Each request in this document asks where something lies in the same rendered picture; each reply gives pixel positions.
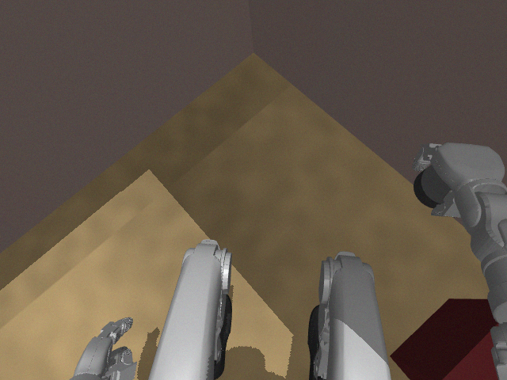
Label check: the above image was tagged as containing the left robot hand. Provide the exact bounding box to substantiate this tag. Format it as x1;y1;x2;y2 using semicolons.
73;317;137;380

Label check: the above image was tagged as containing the right robot foot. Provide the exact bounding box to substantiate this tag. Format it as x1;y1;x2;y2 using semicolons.
308;305;326;380

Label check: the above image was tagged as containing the right robot arm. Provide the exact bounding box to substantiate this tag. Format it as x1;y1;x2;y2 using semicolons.
455;179;507;380

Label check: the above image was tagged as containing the right robot hand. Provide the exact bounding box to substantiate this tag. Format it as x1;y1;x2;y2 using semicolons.
412;142;505;218

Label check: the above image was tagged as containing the left robot foot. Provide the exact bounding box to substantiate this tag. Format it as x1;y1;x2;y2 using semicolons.
214;294;232;380

